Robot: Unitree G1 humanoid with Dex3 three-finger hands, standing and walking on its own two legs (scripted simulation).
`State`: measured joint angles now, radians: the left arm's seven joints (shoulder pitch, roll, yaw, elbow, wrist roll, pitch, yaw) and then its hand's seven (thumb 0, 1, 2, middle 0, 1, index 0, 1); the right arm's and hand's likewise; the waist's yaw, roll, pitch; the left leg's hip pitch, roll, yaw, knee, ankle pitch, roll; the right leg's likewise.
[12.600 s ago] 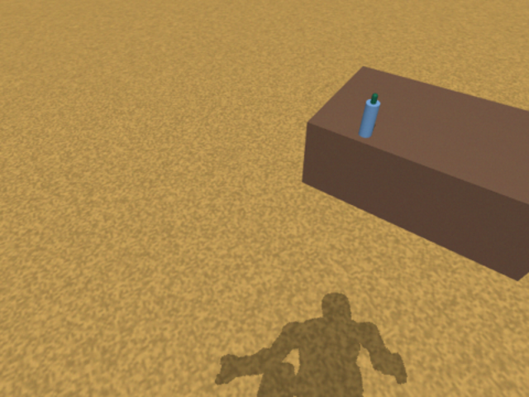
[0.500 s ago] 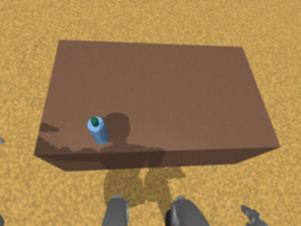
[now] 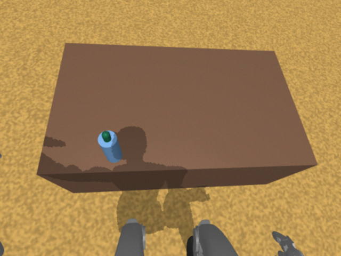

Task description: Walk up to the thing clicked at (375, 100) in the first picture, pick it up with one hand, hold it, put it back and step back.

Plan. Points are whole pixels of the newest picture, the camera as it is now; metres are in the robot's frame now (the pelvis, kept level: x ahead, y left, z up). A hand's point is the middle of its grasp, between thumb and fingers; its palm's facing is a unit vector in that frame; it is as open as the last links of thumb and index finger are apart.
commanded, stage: go down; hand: left
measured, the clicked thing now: (110, 145) +0.44 +0.19 -0.20
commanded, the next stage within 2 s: approach in 1.68 s
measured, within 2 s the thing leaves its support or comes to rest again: neither
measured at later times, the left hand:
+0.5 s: hand out of the picture +0.38 +0.39 +0.06, palm faces +0.16 -0.99 +0.01, open 16.7 cm
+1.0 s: hand out of the picture +0.38 +0.39 +0.06, palm faces +0.16 -0.99 +0.03, open 16.6 cm
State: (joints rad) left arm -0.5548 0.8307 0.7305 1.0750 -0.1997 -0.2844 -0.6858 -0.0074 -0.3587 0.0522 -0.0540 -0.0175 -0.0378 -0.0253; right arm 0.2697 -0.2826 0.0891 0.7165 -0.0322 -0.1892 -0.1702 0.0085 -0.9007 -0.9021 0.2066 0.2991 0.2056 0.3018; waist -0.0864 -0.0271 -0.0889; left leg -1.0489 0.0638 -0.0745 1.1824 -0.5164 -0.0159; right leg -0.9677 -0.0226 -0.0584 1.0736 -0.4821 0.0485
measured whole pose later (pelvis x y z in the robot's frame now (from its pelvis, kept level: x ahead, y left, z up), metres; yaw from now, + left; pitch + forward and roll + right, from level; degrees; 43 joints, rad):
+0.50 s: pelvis +0.00 +0.00 +0.00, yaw +0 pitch +22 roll -5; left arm -0.55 0.82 0.75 1.06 -0.24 -0.30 -0.71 -0.01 -0.31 0.05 -0.05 -0.01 -0.03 -0.01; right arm 0.26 -0.28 0.09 0.72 -0.03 -0.19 -0.18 0.01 -0.90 -0.90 0.21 0.30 0.21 0.30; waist -0.08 -0.03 -0.10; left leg -1.06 0.06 -0.08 1.20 -0.53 -0.02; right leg -0.98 -0.02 -0.06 1.09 -0.50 0.05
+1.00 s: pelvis +0.00 +0.00 -0.01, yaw +0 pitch +23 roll -5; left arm -0.58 0.84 0.76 1.07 -0.26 -0.30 -0.73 -0.01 -0.29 0.04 -0.04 -0.01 -0.03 -0.01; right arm 0.26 -0.29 0.10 0.71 -0.02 -0.20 -0.18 0.01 -0.91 -0.90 0.21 0.30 0.21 0.30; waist -0.09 -0.03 -0.10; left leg -1.08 0.06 -0.08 1.21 -0.52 -0.02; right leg -1.00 -0.02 -0.06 1.10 -0.49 0.05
